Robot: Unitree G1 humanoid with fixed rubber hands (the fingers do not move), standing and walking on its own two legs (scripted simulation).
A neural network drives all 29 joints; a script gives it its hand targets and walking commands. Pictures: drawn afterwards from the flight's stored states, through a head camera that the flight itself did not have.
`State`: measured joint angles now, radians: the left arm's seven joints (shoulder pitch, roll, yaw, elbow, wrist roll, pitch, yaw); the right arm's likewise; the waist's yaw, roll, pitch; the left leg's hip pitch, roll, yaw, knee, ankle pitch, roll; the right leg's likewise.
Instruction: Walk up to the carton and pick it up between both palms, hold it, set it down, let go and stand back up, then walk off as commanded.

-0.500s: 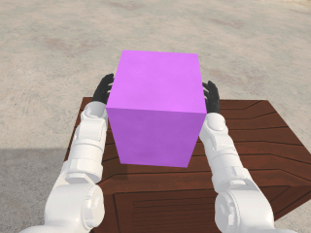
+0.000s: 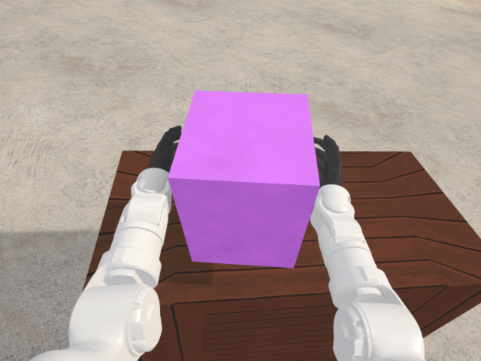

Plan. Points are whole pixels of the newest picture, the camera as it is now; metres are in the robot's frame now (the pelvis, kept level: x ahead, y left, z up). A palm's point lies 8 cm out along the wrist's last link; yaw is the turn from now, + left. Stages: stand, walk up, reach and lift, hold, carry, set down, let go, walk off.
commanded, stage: set down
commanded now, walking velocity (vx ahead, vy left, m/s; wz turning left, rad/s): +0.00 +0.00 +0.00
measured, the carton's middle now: (246, 182) +0.41 -0.05 +0.09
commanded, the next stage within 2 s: none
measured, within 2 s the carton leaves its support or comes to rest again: neither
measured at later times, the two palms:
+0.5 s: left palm (164, 177) +0.42 +0.10 +0.10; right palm (325, 190) +0.37 -0.19 +0.11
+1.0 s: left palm (167, 181) +0.43 +0.09 +0.08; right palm (322, 200) +0.37 -0.19 +0.08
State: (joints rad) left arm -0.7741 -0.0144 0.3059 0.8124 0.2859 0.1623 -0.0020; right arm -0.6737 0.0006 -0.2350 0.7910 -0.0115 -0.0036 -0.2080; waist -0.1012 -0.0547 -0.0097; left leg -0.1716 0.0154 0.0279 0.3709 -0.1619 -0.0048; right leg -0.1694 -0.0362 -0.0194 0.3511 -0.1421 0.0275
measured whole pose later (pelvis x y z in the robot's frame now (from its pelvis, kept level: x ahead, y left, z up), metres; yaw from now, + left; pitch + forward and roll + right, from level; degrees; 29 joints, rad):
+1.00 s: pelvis +0.02 +0.00 +0.00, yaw +0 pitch -1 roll +0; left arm -0.77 0.01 0.37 1.05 0.31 -0.04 -0.03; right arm -0.62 0.12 -0.46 0.87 -0.23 -0.16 -0.18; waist -0.13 -0.05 -0.01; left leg -0.17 0.02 0.03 0.37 -0.19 0.00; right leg -0.17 -0.04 -0.02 0.35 -0.17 0.03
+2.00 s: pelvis +0.03 +0.00 +0.00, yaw +0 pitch +2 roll +0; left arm -0.77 0.01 0.42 1.17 0.38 -0.20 -0.03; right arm -0.60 0.15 -0.58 1.00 -0.32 -0.37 -0.18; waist -0.13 -0.06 0.03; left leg -0.21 0.02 0.03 0.37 -0.20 0.00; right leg -0.21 -0.04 -0.02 0.35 -0.18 0.03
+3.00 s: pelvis +0.04 +0.02 -0.01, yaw +0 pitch +10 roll -2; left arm -0.80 0.02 0.32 1.32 0.21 -0.30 0.06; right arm -0.64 0.04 -0.49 1.24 -0.21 -0.51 -0.20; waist -0.15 0.01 -0.07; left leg -0.42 0.02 0.03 0.48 -0.24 0.01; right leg -0.36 -0.04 -0.02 0.35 -0.16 0.05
